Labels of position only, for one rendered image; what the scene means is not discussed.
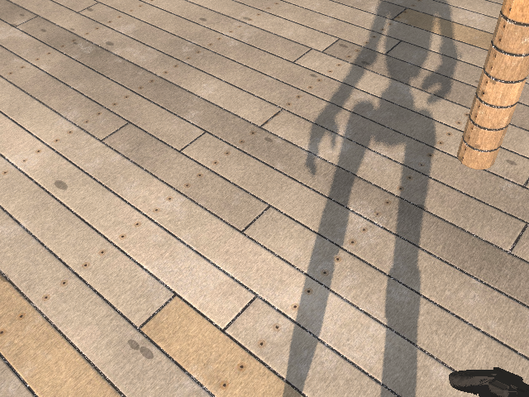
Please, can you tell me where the right robot hand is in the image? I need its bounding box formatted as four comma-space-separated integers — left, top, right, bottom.
449, 367, 529, 397

